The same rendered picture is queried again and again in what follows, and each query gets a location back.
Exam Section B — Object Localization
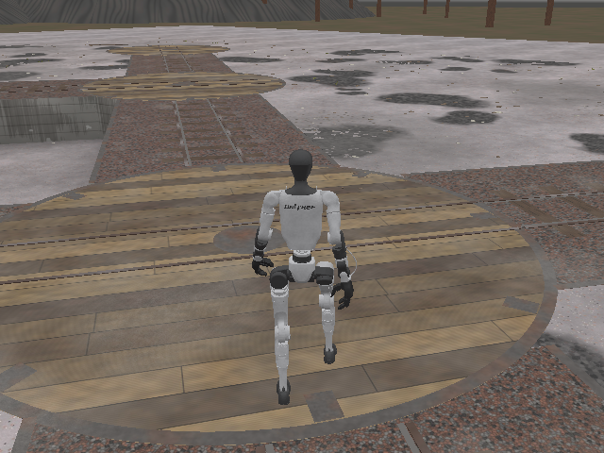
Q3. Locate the robot right foot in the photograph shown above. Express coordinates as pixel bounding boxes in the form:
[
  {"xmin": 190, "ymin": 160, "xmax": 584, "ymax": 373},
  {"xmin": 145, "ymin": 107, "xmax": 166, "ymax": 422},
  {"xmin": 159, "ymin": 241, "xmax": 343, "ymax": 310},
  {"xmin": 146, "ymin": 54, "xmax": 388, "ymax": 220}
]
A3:
[{"xmin": 324, "ymin": 344, "xmax": 337, "ymax": 364}]

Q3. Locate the left robot forearm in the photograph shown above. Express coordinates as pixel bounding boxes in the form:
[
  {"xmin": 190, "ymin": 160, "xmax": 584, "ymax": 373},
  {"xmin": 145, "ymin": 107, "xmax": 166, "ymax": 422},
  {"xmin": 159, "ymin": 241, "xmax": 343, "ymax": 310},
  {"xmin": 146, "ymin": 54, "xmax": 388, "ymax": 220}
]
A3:
[{"xmin": 252, "ymin": 227, "xmax": 268, "ymax": 261}]

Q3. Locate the right robot forearm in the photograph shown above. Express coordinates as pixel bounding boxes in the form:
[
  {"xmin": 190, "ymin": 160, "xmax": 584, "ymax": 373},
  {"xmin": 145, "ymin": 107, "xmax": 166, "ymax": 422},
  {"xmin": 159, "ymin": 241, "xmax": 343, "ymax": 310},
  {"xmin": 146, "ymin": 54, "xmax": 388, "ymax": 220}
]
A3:
[{"xmin": 332, "ymin": 231, "xmax": 351, "ymax": 282}]

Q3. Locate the humanoid robot torso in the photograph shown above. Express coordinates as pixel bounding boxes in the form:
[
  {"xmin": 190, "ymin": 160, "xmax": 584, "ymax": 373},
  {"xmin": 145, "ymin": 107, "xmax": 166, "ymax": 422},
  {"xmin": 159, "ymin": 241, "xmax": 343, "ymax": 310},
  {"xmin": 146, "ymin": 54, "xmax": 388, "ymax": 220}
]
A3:
[{"xmin": 279, "ymin": 186, "xmax": 323, "ymax": 283}]

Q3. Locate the robot right upper arm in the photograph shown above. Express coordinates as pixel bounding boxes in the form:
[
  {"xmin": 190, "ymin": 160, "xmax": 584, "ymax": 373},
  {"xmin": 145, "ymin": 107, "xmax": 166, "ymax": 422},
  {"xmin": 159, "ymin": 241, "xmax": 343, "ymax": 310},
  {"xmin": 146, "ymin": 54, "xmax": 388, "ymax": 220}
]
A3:
[{"xmin": 320, "ymin": 190, "xmax": 342, "ymax": 245}]

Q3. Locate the robot left upper arm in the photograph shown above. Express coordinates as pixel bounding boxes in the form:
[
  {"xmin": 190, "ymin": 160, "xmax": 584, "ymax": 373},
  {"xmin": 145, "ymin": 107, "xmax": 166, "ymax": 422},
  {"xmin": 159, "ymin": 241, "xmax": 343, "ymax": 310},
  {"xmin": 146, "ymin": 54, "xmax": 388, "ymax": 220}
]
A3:
[{"xmin": 258, "ymin": 190, "xmax": 282, "ymax": 241}]

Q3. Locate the robot left hand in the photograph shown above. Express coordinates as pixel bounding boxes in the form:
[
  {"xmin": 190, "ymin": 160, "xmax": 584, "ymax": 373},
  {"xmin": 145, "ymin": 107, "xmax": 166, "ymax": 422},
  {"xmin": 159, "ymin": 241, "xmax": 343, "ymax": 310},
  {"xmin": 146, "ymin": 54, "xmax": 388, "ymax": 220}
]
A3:
[{"xmin": 252, "ymin": 258, "xmax": 274, "ymax": 276}]

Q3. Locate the robot right hand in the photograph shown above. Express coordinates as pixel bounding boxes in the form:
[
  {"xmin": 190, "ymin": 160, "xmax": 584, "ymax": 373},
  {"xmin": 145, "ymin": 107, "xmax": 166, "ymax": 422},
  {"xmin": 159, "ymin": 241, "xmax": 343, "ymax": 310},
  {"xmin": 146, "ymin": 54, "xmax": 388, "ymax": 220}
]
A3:
[{"xmin": 331, "ymin": 280, "xmax": 354, "ymax": 310}]

